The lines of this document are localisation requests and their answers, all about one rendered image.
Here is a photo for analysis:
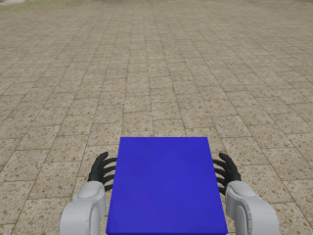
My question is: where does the robot left hand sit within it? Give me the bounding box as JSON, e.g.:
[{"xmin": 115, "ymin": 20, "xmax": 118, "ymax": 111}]
[{"xmin": 87, "ymin": 152, "xmax": 117, "ymax": 193}]

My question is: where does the right robot forearm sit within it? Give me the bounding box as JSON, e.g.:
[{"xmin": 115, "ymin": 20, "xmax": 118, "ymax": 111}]
[{"xmin": 225, "ymin": 180, "xmax": 281, "ymax": 235}]

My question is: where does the carton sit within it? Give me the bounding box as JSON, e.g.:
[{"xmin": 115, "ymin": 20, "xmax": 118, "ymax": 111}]
[{"xmin": 106, "ymin": 137, "xmax": 229, "ymax": 235}]

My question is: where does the left robot forearm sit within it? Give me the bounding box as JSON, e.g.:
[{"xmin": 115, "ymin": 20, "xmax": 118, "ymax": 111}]
[{"xmin": 57, "ymin": 180, "xmax": 107, "ymax": 235}]

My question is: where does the robot right hand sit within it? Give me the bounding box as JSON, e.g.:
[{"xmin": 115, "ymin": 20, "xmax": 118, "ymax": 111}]
[{"xmin": 212, "ymin": 152, "xmax": 242, "ymax": 196}]

